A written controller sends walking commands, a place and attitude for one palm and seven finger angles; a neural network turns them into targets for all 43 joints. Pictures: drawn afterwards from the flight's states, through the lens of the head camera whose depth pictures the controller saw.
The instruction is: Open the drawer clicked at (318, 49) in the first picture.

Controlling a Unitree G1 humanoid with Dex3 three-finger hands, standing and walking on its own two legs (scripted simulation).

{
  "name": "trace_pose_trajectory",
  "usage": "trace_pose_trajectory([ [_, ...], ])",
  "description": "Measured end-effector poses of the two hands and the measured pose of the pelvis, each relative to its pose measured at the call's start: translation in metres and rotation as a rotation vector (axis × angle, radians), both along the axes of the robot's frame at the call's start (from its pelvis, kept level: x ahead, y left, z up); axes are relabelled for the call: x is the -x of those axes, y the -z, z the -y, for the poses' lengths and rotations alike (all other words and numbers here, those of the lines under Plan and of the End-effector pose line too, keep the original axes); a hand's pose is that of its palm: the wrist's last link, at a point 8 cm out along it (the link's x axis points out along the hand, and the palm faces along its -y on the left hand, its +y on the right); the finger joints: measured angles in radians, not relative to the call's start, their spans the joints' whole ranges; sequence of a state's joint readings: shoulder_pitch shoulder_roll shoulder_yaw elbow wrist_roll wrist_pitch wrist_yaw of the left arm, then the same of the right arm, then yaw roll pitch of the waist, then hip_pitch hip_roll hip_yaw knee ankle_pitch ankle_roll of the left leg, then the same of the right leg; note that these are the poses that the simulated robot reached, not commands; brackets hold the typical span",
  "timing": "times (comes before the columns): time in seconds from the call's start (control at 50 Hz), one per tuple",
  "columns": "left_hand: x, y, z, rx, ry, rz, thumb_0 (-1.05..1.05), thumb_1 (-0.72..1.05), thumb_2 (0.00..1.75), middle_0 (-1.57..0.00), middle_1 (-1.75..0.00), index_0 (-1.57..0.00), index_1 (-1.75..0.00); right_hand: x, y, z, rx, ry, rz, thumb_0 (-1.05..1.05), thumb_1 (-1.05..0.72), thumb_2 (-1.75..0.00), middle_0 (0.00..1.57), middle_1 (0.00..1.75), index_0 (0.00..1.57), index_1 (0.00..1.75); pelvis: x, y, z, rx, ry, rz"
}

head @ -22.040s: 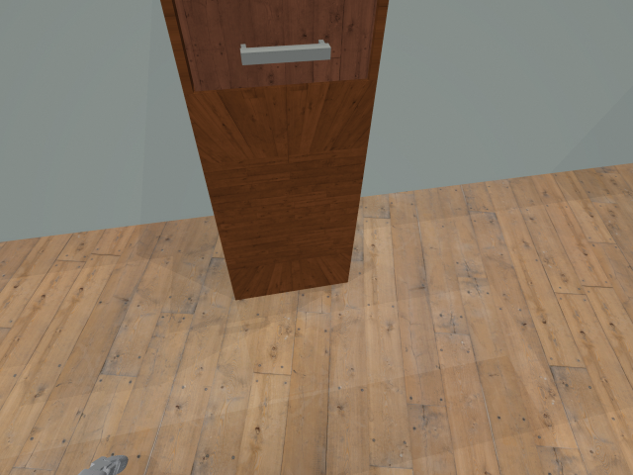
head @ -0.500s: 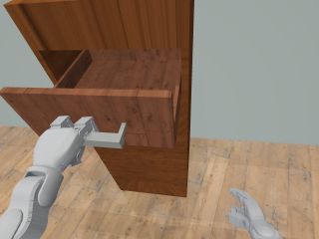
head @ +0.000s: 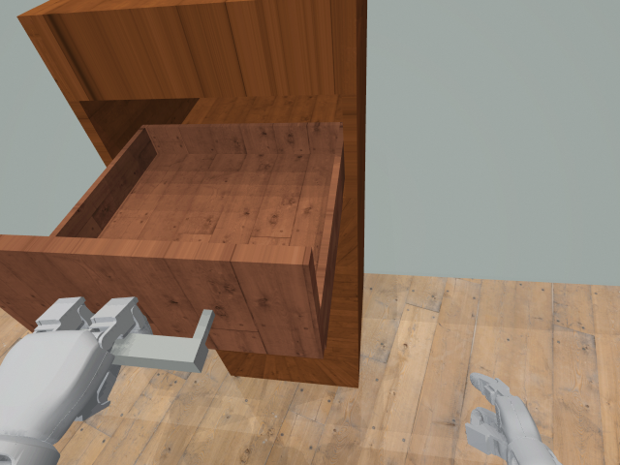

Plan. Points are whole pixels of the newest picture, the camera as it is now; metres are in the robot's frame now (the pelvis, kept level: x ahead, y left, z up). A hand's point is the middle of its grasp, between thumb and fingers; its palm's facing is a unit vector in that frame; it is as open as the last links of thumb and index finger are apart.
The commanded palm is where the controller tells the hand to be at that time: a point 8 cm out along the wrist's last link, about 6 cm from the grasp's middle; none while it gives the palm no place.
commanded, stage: pull the drawer open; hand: left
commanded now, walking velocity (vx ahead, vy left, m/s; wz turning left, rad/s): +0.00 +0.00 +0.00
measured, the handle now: (126, 330) +0.21 +0.22 +0.15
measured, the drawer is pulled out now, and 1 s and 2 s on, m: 0.29 0.30 0.30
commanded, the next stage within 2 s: open the thumb to release the handle in 0.24 s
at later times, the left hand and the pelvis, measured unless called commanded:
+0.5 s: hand (79, 387) +0.15 +0.25 +0.13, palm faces +0.08 -0.06 -0.99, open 6.2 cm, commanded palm +0.11 +0.26 +0.19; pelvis -0.01 +0.01 +0.00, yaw +1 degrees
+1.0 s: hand (83, 391) +0.15 +0.24 +0.13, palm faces +0.08 -0.13 -0.99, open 13.4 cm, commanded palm +0.12 +0.24 +0.18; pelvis -0.02 +0.00 +0.00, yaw +2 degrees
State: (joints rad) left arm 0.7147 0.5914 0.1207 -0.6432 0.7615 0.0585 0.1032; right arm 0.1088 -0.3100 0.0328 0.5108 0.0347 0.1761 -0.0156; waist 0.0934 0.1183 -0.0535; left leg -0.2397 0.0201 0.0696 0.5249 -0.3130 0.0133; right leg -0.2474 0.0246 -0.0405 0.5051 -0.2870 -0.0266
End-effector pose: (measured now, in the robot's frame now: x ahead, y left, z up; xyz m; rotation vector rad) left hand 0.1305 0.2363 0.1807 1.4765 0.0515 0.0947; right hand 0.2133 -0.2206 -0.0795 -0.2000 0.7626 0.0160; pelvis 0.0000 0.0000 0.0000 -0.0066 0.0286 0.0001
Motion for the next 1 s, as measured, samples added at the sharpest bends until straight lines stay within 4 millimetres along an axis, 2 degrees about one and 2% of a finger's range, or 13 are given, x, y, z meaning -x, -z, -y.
trace_pose_trajectory([
  [0.06, 0.012, 0.000, 0.000, -0.003, -0.001, 0.003, 0.01, 0.68, 0.76, -0.31, -1.35, -0.42, -1.35, 0.002, -0.002, -0.002, 0.003, -0.002, 0.014, 0.01, -0.90, -0.90, 0.20, 0.30, 0.20, 0.30, 0.004, 0.000, -0.001, 0.001, 0.000, 0.007],
  [0.26, 0.014, 0.001, -0.002, 0.001, 0.024, 0.009, 0.01, 0.70, 0.75, -0.29, -1.33, -0.39, -1.29, 0.010, -0.007, -0.007, -0.008, 0.020, 0.035, 0.01, -0.90, -0.90, 0.20, 0.30, 0.20, 0.30, 0.007, 0.000, -0.005, 0.005, 0.016, 0.018],
  [0.36, 0.013, 0.000, -0.003, -0.006, 0.036, 0.006, 0.00, 0.69, 0.76, -0.30, -1.33, -0.39, -1.29, 0.014, -0.002, -0.009, -0.002, 0.022, 0.014, 0.01, -0.90, -0.90, 0.20, 0.30, 0.20, 0.30, 0.006, 0.000, -0.009, 0.007, 0.014, 0.018],
  [0.44, 0.005, 0.001, -0.017, -0.055, 0.023, 0.035, -0.02, 0.66, 0.77, -0.34, -1.33, -0.40, -1.30, 0.015, 0.008, -0.014, 0.023, -0.002, -0.023, 0.01, -0.90, -0.90, 0.20, 0.30, 0.20, 0.30, 0.010, 0.000, -0.009, 0.006, -0.007, 0.026],
  [0.5, 0.004, -0.001, -0.016, -0.030, 0.028, 0.051, -0.01, 0.60, 0.76, -0.37, -1.32, -0.40, -1.31, 0.016, 0.012, -0.021, 0.014, -0.015, -0.040, 0.01, -0.90, -0.90, 0.20, 0.30, 0.20, 0.30, 0.010, 0.000, -0.010, 0.006, -0.017, 0.024],
  [0.6, 0.003, -0.003, -0.015, -0.018, 0.014, 0.050, 0.00, 0.44, 0.70, -0.40, -1.29, -0.39, -1.30, 0.012, 0.012, -0.032, -0.012, -0.037, -0.032, 0.01, -0.90, -0.90, 0.20, 0.30, 0.20, 0.30, 0.010, -0.001, -0.010, 0.004, -0.024, 0.025],
  [0.74, 0.003, -0.004, -0.015, -0.027, 0.014, 0.033, 0.00, 0.06, 0.54, -0.41, -1.27, -0.36, -1.26, 0.004, 0.004, -0.039, -0.026, -0.063, 0.005, 0.01, -0.90, -0.90, 0.21, 0.30, 0.20, 0.30, 0.013, -0.002, -0.008, 0.002, -0.027, 0.034],
  [0.86, 0.004, -0.004, -0.016, -0.019, 0.021, 0.027, 0.00, -0.27, 0.40, -0.39, -1.25, -0.35, -1.23, 0.003, -0.003, -0.033, -0.010, -0.061, 0.032, 0.01, -0.90, -0.90, 0.21, 0.30, 0.20, 0.30, 0.016, -0.002, -0.005, 0.002, -0.028, 0.040],
  [1.0, 0.007, 0.000, -0.013, 0.036, -0.012, 0.051, 0.00, -0.44, 0.32, -0.37, -1.23, -0.34, -1.22, 0.009, -0.003, -0.021, 0.008, -0.049, 0.033, 0.01, -0.90, -0.90, 0.20, 0.30, 0.20, 0.30, 0.020, -0.002, -0.004, 0.004, -0.032, 0.037],
])
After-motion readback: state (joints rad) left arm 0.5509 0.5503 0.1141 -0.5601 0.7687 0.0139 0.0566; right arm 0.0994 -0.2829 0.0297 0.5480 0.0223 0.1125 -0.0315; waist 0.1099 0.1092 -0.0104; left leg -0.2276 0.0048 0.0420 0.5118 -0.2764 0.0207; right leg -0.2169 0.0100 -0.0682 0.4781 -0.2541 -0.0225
